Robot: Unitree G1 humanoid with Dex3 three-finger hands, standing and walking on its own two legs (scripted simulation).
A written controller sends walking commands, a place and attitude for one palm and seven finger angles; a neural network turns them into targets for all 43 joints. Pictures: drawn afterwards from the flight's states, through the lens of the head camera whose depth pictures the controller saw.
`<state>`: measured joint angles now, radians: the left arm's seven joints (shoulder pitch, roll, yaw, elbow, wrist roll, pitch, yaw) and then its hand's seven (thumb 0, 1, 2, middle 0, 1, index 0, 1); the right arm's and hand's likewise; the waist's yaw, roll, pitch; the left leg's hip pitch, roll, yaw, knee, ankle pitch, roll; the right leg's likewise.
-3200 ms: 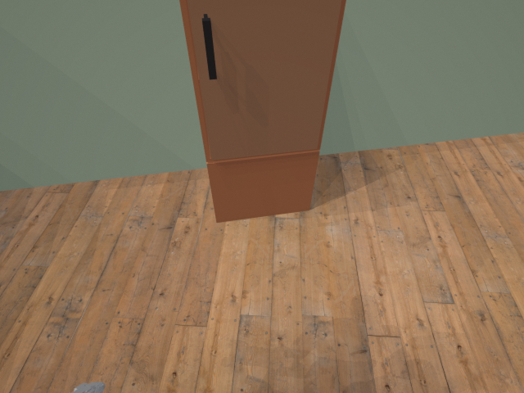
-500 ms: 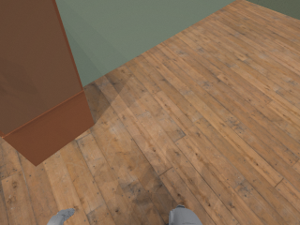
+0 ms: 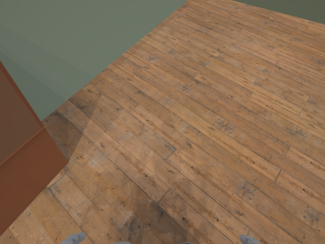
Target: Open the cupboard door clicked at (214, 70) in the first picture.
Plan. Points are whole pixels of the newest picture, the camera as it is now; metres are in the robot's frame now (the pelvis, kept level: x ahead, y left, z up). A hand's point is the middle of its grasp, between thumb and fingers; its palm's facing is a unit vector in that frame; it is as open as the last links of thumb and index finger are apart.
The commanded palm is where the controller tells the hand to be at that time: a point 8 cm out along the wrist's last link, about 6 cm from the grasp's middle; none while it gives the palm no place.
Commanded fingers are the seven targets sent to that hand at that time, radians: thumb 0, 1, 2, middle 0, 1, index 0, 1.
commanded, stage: walk to a spot facing it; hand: left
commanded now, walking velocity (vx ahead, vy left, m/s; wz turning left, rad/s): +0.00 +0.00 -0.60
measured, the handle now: out of the picture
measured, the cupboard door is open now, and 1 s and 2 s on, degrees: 0 0 0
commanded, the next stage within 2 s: turn to face it in 1.20 s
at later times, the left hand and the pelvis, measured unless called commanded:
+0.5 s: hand (108, 238) +0.15 +0.15 -0.15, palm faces -0.29 -0.92 -0.26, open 7.4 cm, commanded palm none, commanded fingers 0.00 0.90 0.90 -0.20 -0.30 -0.20 -0.30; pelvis +0.00 -0.02 +0.00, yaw -19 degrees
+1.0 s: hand (119, 214) +0.22 +0.13 -0.15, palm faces -0.55 -0.82 -0.18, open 7.4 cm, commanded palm none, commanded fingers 0.00 0.90 0.90 -0.20 -0.30 -0.20 -0.30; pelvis +0.04 +0.00 +0.02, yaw -37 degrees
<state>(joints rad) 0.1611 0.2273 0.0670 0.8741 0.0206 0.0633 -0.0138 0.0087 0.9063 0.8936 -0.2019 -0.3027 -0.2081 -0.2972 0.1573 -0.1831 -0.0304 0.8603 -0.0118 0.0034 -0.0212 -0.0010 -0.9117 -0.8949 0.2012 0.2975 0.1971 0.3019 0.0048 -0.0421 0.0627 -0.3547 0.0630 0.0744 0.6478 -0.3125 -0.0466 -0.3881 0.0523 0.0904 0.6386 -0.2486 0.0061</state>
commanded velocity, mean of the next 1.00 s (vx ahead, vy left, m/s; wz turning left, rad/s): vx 0.04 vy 0.00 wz -0.60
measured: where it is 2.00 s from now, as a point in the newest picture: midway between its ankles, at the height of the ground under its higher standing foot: outside the picture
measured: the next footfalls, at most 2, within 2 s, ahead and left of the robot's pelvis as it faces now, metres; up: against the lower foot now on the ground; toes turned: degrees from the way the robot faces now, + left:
right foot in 0.44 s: +0.00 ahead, -0.13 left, +0.00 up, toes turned -24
left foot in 0.84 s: +0.12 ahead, +0.07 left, +0.00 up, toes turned -26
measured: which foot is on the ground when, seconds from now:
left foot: down 0.00-0.44, up 0.46-0.82, down 0.84-1.00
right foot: down 0.00-0.00, up 0.02-0.42, down 0.44-0.86, up 0.88-1.00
